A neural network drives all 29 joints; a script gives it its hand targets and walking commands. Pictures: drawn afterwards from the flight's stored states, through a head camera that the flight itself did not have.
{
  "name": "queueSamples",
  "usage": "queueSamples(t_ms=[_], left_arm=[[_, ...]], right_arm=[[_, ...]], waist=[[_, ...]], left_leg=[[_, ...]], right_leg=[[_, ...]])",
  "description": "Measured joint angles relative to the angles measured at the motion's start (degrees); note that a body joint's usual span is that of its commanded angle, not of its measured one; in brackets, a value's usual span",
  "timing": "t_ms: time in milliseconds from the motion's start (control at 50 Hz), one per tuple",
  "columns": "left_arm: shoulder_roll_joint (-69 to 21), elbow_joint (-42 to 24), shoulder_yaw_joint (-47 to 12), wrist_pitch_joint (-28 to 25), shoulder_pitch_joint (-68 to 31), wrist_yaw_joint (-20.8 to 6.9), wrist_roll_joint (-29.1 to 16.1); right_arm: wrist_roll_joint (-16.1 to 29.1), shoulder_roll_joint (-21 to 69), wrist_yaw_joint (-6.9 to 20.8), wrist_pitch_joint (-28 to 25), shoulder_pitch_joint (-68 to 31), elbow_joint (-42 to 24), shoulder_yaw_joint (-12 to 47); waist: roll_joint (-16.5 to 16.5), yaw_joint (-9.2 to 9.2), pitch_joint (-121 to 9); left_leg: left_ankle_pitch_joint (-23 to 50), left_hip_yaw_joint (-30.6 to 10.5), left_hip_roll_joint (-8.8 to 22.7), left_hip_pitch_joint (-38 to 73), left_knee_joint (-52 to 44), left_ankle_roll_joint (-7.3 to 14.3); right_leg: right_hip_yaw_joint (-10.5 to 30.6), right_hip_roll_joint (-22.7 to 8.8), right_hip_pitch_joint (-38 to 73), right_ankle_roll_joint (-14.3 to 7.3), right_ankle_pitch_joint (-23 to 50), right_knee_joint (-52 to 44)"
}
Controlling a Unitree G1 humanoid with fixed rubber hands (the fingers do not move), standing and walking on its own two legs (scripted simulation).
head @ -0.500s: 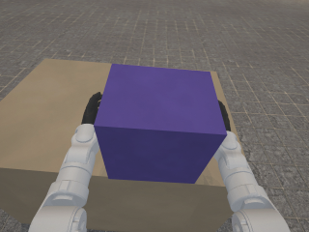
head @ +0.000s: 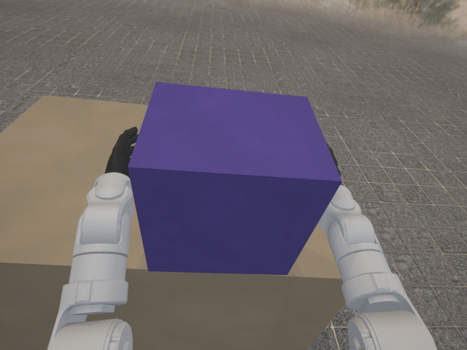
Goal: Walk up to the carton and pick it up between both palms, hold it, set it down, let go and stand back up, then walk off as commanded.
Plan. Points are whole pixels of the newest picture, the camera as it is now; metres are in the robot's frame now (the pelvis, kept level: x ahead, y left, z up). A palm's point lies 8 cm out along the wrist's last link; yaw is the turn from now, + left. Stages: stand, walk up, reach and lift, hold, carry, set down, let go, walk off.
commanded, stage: reach and lift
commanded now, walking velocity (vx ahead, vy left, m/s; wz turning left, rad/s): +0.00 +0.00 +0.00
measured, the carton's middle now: (226, 185) +0.37 -0.01 +0.13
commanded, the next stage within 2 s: hold in 1.42 s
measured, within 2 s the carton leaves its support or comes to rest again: neither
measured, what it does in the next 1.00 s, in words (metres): stands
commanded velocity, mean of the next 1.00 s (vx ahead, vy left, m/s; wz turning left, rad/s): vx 0.00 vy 0.00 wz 0.00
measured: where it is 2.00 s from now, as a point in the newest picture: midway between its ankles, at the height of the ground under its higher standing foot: outside the picture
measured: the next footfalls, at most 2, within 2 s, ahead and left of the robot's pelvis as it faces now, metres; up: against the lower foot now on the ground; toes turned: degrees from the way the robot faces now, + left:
none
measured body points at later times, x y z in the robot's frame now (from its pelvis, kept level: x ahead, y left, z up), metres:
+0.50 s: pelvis -0.01 -0.01 +0.00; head -0.07 +0.02 +0.45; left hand +0.38 +0.17 +0.20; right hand +0.38 -0.19 +0.20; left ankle +0.01 +0.11 -0.75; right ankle +0.01 -0.10 -0.75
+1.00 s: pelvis +0.00 +0.00 +0.00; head -0.06 +0.02 +0.45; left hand +0.38 +0.17 +0.22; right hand +0.38 -0.18 +0.22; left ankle +0.01 +0.11 -0.75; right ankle +0.01 -0.10 -0.75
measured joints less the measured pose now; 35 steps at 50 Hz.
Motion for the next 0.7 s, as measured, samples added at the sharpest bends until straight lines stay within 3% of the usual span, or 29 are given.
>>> queueSamples(t_ms=[160,320,700], left_arm=[[-0.3,-0.3,0.5,3.1,-3.8,0.9,-0.2],[-0.4,2.7,2.8,5.3,-6.7,-0.1,0.4],[1.7,2.7,3.6,7.7,-7.2,-1.5,-0.1]], right_arm=[[0.4,-1.6,0.7,3.8,-3.5,-1.2,-1.3],[-0.1,-1.9,0.8,7.5,-7.4,1.6,-1.8],[1.3,-1.0,-1.1,11.2,-10.2,1.8,-1.4]], waist=[[1.4,-0.09,-1.0],[2.1,-0.04,-2.7],[1.3,-0.3,-3.7]], left_leg=[[1.2,0.6,-0.1,-2.3,-0.3,0.3],[2.2,0.4,-0.4,-2.4,-1.6,0.3],[1.7,-1.5,-0.3,-1.5,-1.3,-0.3]], right_leg=[[0.7,-0.1,-2.7,0.2,1.2,0.1],[0.6,-0.3,-3.4,0.1,1.4,0.2],[-1.0,0.0,-1.5,-0.4,0.8,-0.5]])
